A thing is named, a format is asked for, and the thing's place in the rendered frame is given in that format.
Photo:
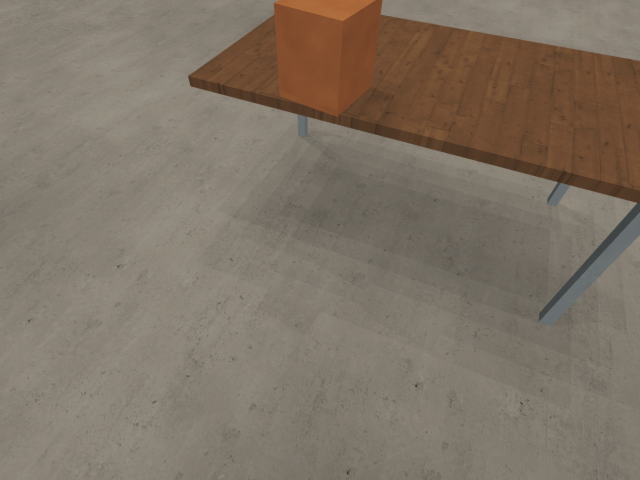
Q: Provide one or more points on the carton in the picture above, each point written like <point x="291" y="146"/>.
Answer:
<point x="326" y="51"/>

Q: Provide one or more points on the table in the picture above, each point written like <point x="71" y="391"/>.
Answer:
<point x="557" y="113"/>

